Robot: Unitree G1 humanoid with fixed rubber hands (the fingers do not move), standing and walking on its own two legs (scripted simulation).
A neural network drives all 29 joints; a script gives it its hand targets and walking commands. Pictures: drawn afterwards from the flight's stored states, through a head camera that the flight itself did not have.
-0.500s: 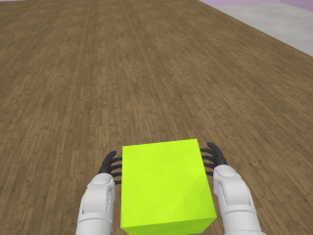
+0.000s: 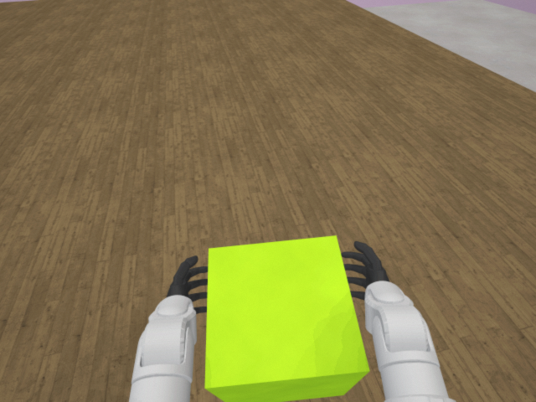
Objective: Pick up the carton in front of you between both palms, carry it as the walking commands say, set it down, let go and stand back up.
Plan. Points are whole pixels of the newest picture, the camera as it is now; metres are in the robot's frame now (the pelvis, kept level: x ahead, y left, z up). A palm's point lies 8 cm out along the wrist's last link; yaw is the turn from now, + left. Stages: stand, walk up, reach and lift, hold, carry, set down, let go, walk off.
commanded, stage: carry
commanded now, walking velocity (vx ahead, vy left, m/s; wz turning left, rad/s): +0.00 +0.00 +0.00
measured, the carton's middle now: (280, 327) +0.30 +0.00 -0.07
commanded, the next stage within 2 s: hold in 0.54 s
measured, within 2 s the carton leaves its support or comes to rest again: neither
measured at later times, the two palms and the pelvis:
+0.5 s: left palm (187, 302) +0.29 +0.14 +0.04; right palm (381, 287) +0.29 -0.16 +0.05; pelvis +0.00 -0.01 +0.00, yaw +0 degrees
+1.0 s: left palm (190, 299) +0.28 +0.13 +0.05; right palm (398, 306) +0.25 -0.16 +0.07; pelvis -0.02 +0.02 +0.01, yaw -7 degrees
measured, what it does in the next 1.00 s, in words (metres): stands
